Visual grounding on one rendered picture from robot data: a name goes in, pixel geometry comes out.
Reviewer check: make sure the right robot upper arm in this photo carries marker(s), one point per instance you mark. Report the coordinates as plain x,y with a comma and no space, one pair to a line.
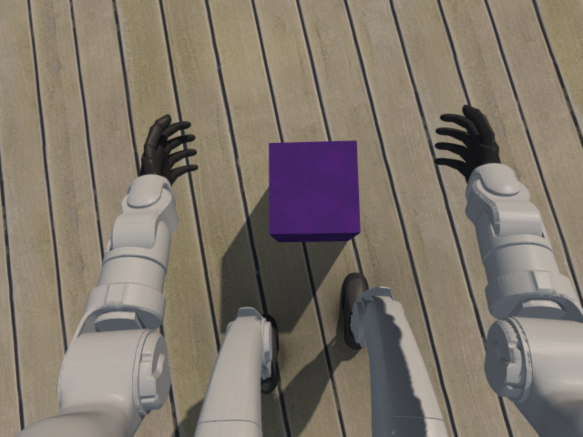
538,365

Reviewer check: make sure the robot left forearm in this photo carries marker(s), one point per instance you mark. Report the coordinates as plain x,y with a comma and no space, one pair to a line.
129,293

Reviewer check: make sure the robot right hand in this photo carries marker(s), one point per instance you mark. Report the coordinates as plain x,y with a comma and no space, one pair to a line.
479,139

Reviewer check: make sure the robot left hand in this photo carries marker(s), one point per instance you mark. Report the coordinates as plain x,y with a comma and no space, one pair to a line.
156,159

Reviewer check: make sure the carton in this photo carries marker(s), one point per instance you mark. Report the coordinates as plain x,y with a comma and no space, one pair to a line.
314,191

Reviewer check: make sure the left robot shin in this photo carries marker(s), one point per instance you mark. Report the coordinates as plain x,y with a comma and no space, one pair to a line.
248,311

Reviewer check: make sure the robot right forearm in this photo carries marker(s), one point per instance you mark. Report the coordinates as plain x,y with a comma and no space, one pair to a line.
521,270

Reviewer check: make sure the left robot upper arm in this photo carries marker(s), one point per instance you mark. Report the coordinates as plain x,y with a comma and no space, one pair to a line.
110,381

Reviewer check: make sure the left robot foot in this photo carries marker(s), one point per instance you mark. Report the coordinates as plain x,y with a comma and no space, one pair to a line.
269,384

